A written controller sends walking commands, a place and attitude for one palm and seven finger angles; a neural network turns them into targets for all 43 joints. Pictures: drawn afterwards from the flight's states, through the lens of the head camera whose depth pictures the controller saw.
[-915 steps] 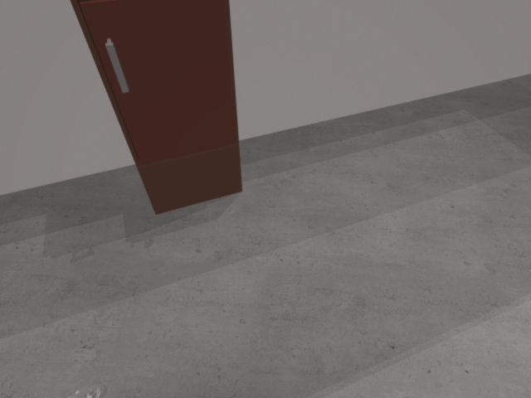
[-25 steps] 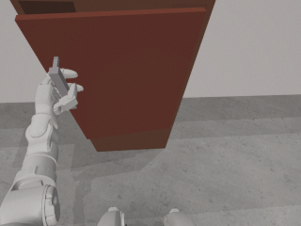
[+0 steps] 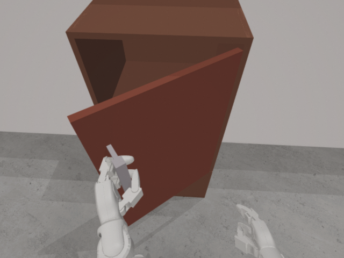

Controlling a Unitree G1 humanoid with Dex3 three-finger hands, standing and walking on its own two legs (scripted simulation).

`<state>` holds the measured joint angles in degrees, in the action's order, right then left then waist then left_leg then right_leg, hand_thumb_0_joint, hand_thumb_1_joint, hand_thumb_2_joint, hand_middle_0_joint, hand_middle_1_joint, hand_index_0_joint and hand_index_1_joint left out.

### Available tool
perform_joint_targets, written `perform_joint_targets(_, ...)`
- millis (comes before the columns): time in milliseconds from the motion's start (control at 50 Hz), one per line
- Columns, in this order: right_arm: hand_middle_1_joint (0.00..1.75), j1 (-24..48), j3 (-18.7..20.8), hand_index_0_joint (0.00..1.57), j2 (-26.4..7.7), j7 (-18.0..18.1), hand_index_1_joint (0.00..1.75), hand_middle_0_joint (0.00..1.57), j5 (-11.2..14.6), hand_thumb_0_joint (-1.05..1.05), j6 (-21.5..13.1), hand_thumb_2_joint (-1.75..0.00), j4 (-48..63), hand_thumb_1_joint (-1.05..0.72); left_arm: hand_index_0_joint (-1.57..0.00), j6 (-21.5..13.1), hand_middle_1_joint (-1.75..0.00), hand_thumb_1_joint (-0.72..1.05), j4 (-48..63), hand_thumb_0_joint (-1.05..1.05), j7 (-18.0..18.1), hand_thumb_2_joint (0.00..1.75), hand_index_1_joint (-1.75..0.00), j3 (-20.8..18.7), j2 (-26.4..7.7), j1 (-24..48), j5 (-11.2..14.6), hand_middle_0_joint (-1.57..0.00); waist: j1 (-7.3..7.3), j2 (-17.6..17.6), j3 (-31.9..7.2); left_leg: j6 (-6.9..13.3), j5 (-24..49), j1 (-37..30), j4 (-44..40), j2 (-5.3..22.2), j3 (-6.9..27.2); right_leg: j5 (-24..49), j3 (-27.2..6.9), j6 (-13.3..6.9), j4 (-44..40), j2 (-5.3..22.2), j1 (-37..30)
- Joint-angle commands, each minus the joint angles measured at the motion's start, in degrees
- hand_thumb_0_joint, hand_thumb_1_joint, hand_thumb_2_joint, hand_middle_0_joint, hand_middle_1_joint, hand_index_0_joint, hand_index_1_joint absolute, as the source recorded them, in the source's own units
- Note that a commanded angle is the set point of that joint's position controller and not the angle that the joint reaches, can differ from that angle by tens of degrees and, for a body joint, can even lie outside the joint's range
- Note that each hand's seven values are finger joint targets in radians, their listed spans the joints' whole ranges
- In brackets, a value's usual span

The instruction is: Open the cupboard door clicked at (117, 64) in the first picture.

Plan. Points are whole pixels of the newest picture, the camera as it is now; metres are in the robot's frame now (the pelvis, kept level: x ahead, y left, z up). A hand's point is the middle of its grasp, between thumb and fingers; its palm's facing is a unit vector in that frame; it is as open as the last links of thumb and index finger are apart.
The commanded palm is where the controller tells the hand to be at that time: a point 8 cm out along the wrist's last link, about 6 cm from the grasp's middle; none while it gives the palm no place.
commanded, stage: pull the door open along its arc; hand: left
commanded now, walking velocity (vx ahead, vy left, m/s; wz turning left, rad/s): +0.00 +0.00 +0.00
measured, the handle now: (121, 172) +0.30 +0.14 +0.05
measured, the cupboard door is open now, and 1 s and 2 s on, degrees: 38 41 44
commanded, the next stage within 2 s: open thumb and fingers to let go in 0.08 s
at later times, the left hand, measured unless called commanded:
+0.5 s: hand (147, 194) +0.25 +0.07 +0.05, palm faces +0.39 -0.92 -0.01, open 8.3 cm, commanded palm +0.20 +0.12 +0.05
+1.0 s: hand (143, 197) +0.24 +0.08 +0.05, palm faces +0.30 -0.95 +0.00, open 14.7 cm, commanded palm +0.19 +0.12 +0.05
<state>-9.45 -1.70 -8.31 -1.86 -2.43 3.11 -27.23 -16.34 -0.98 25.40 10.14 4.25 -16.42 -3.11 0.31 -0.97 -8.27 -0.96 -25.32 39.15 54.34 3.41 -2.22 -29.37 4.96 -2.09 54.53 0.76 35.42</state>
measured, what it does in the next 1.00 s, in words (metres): stands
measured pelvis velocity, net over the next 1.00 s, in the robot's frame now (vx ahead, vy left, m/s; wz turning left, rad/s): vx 0.00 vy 0.00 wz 0.01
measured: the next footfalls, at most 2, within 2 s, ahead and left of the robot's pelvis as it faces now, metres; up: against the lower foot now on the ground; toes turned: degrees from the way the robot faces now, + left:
none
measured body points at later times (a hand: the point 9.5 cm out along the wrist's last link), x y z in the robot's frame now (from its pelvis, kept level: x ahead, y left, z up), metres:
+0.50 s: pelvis -0.01 -0.04 -0.01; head +0.03 -0.06 +0.44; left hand +0.22 +0.12 +0.05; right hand +0.16 -0.26 -0.11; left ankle +0.02 +0.13 -0.68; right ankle -0.02 -0.09 -0.68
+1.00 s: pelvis +0.00 +0.00 -0.01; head +0.02 -0.01 +0.44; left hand +0.22 +0.13 +0.05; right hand +0.19 -0.21 -0.09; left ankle +0.02 +0.13 -0.68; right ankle -0.02 -0.09 -0.68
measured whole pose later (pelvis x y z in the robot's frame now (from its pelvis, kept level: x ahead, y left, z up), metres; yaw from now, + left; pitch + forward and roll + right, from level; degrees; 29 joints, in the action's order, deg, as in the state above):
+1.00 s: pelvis +0.00 +0.00 -0.01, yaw +1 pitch +11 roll +0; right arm -11.6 -1.2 -10.2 -0.7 -3.1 -0.7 -27.8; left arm -16.3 2.3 27.1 15.6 3.2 -19.8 -5.0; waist 0.1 -2.0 -8.6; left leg -1.4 -26.5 42.4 58.0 1.7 1.1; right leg -30.8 5.7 -2.4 58.0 0.8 38.1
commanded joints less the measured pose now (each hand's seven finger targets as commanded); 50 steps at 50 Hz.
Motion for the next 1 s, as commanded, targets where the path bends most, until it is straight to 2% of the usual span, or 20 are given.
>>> perform_joint_targets(0,0.3,2.3,2.2,0.2,-6.4,1.1,0.3,0.2,-0.5,0.0,-2.2,-0.9,8.0,-0.9,-0.4,-4.1,-1.35,0.9,15.4,0.0,2.3,0.9,-1.35,-5.0,-2.9,-6.9,0.0,-0.4,-1.46,2.8,-6.2,1.4,14.9,-6.5,-6.1,-3.7,1.1,25.1,-2.8,1.0,-9.7,-1.3,-7.3)
perform_joint_targets(40,0.3,2.5,2.2,0.2,-6.3,1.2,0.3,0.2,-0.9,0.0,-3.0,-0.9,7.8,-0.9,-0.4,-4.8,-1.35,0.9,15.5,0.0,2.5,0.9,-1.35,-3.5,-1.9,-4.4,-0.8,-0.4,-0.77,3.2,-5.8,1.5,13.5,-5.7,-5.0,-3.9,1.6,24.6,-3.7,1.4,-9.6,-0.9,-5.9)
perform_joint_targets(80,0.3,2.6,2.1,0.2,-6.2,1.1,0.3,0.2,-1.2,0.0,-4.0,-0.9,7.8,-0.9,-0.4,-5.1,-1.35,0.9,15.1,0.0,2.6,0.9,-1.35,-0.1,0.7,-2.3,-1.8,-0.4,0.34,4.8,-5.6,1.7,12.2,-5.1,-3.8,-3.9,2.1,23.3,-4.5,1.8,-10.0,-0.4,-4.4)
perform_joint_targets(120,0.3,3.0,2.1,0.2,-6.4,1.1,0.3,0.2,-1.4,0.0,-5.1,-0.9,7.8,-0.9,-0.4,-5.3,-1.35,0.9,14.6,0.0,2.6,0.9,-1.35,2.5,2.7,-0.8,-2.4,-0.4,0.62,4.8,-6.8,1.7,10.7,-4.4,-2.6,-4.2,2.4,22.6,-5.5,2.4,-10.0,0.5,-3.5)
perform_joint_targets(160,0.3,3.1,2.0,0.2,-6.9,1.2,0.3,0.2,-1.2,0.0,-6.0,-0.9,7.3,-0.9,-0.4,-5.2,-1.35,0.9,14.3,0.0,3.0,0.9,-1.35,5.1,4.3,4.8,-2.3,-0.4,2.16,5.7,-6.4,1.8,8.9,-3.8,-1.6,-4.3,2.9,19.8,-6.5,2.7,-10.9,1.2,-1.8)
perform_joint_targets(200,0.3,2.7,2.5,0.2,-7.0,1.6,0.3,0.2,-1.2,0.0,-6.6,-0.9,6.6,-0.9,-0.39,-5.4,-1.34,0.76,14.1,0.0,3.1,0.84,-1.34,3.0,1.9,6.2,-1.9,-0.39,1.64,7.4,-8.1,1.7,8.6,-2.9,-1.0,-4.3,3.2,19.6,-8.5,3.1,-11.8,2.1,-3.1)
perform_joint_targets(220,0.3,2.6,2.6,0.2,-7.0,1.8,0.3,0.2,-1.2,0.0,-6.6,-0.9,6.7,-0.9,-0.38,-5.4,-1.33,0.69,14.1,0.0,2.8,0.81,-1.33,3.0,1.9,5.0,-1.7,-0.38,1.31,6.9,-9.2,1.7,8.9,-2.8,-1.0,-4.4,3.1,20.7,-9.2,3.3,-11.9,2.5,-4.1)
perform_joint_targets(260,0.3,1.9,2.7,0.2,-7.2,2.0,0.3,0.2,-0.9,0.0,-6.7,-0.9,6.6,-0.9,-0.38,-5.3,-1.31,0.55,13.6,0.0,2.0,0.75,-1.31,2.8,1.2,4.5,-1.4,-0.38,1.1,8.3,-9.6,1.7,9.0,-1.8,-1.1,-4.5,3.2,22.4,-9.9,3.7,-12.0,3.1,-5.5)
perform_joint_targets(400,0.3,1.8,3.0,0.2,-7.5,2.5,0.3,0.2,-0.6,0.0,-6.5,-0.9,5.6,-0.9,-0.34,-5.8,-1.26,0.06,12.0,0.0,0.5,0.54,-1.26,1.0,-0.5,6.5,0.1,-0.34,1.1,9.5,-8.5,1.8,8.1,0.0,-1.2,-4.5,3.6,21.9,-11.8,4.3,-13.3,4.2,-6.7)
perform_joint_targets(420,0.3,1.8,3.1,0.2,-7.5,2.5,0.3,0.2,-0.6,0.0,-6.6,-0.9,5.7,-0.9,-0.33,-6.0,-1.25,-0.01,12.4,0.0,0.4,0.51,-1.25,0.5,-0.7,6.5,0.5,-0.33,0.68,8.4,-8.9,1.7,7.8,0.0,-1.4,-4.6,3.6,21.0,-11.7,4.1,-13.1,4.1,-6.6)
perform_joint_targets(480,0.3,1.9,3.1,0.2,-7.6,2.6,0.3,0.2,-0.7,0.0,-6.5,-0.9,5.3,-0.9,-0.32,-6.5,-1.23,-0.22,11.1,0.0,0.1,0.42,-1.23,-1.1,-1.8,6.0,1.1,-0.32,0.67,9.2,-8.5,1.7,7.6,0.8,-1.0,-4.6,3.9,20.3,-12.3,4.2,-13.4,4.1,-6.8)
perform_joint_targets(560,0.3,1.7,3.3,0.2,-7.7,2.3,0.3,0.2,-0.6,0.0,-6.5,-0.9,5.9,-0.9,-0.3,-6.6,-1.2,-0.5,11.5,0.0,0.3,0.3,-1.2,-0.1,0.2,3.7,1.4,-0.3,0.07,7.4,-10.2,1.8,9.0,-0.8,-1.6,-4.7,3.7,22.7,-10.1,3.7,-11.5,3.2,-6.6)
perform_joint_targets(580,0.3,1.4,3.4,0.2,-7.7,2.3,0.3,0.2,-0.5,0.0,-6.5,-0.9,6.1,-0.9,-0.3,-6.4,-1.2,-0.5,11.7,0.0,0.6,0.3,-1.2,-0.3,-0.2,3.0,1.1,-0.3,0.12,8.2,-10.7,1.9,9.8,-1.2,-1.8,-4.5,3.8,24.0,-9.4,3.6,-11.0,3.0,-7.0)
perform_joint_targets(600,0.3,1.7,3.3,0.2,-7.7,2.3,0.3,0.2,-0.5,0.0,-6.4,-0.9,6.4,-0.9,-0.3,-6.2,-1.2,-0.5,12.1,0.0,0.7,0.3,-1.2,0.4,0.6,2.6,1.0,-0.3,-0.04,7.4,-10.4,1.8,10.0,-1.5,-2.0,-4.6,3.6,24.1,-8.7,3.5,-10.5,2.8,-6.5)
perform_joint_targets(680,0.3,1.0,3.2,0.2,-7.7,2.2,0.3,0.2,-0.7,0.0,-6.4,-0.9,7.1,-0.9,-0.27,-5.1,-1.0,-0.5,12.5,0.0,1.8,0.3,-1.0,0.8,0.8,1.6,-0.1,-0.27,0.23,8.6,-9.6,2.1,10.8,-2.5,-2.3,-4.6,3.5,24.6,-6.8,3.1,-9.9,1.8,-5.7)
perform_joint_targets(720,0.3,1.4,3.2,0.2,-7.6,2.1,0.3,0.2,-0.8,0.0,-6.5,-0.9,7.6,-0.9,-0.25,-4.9,-0.9,-0.5,13.7,0.0,2.2,0.3,-0.9,1.8,1.9,0.7,-0.6,-0.25,-0.07,6.9,-10.3,2.0,11.2,-3.4,-2.4,-4.7,3.0,24.8,-6.0,3.0,-9.2,1.5,-5.1)
perform_joint_targets(780,0.3,1.3,3.1,0.2,-7.5,2.1,0.3,0.2,-1.0,0.0,-6.5,-0.9,7.7,-0.9,-0.22,-4.6,-0.75,-0.5,14.7,0.0,3.1,0.3,-0.75,2.4,1.3,2.5,-2.5,-0.22,0.31,5.7,-9.9,2.2,11.6,-3.9,-2.2,-4.3,3.2,22.3,-4.7,2.2,-8.3,0.6,-3.2)
perform_joint_targets(840,0.3,1.8,2.8,0.2,-7.5,1.8,0.3,0.2,-0.9,0.0,-6.8,-0.9,8.1,-0.9,-0.2,-4.4,-0.6,-0.5,15.9,0.0,3.4,0.3,-0.6,4.3,3.3,2.8,-2.2,-0.2,0.24,3.7,-10.0,2.1,11.5,-5.0,-2.6,-4.3,3.2,19.6,-3.1,1.5,-7.5,-0.2,-1.7)
perform_joint_targets(920,0.3,2.3,2.4,0.2,-7.3,1.5,0.3,0.2,-0.8,0.0,-6.7,-0.9,8.7,-0.9,-0.17,-3.0,-0.4,-0.5,16.0,0.0,3.8,0.3,-0.4,5.1,4.7,0.7,-2.0,-0.17,-0.46,3.0,-9.8,2.0,12.8,-5.3,-2.9,-4.2,3.5,19.6,-1.8,0.9,-6.6,-0.9,-1.7)
perform_joint_targets(980,0.3,2.7,2.3,0.2,-7.4,1.3,0.3,0.2,-0.8,0.0,-6.8,-0.9,9.0,-0.9,-0.15,-2.0,-0.3,-0.5,17.1,0.0,4.4,0.3,-0.3,6.5,6.0,2.1,-2.3,-0.15,-0.11,3.4,-9.8,2.0,12.5,-5.6,-3.0,-4.0,4.1,17.6,-0.9,0.6,-6.2,-1.4,-0.9)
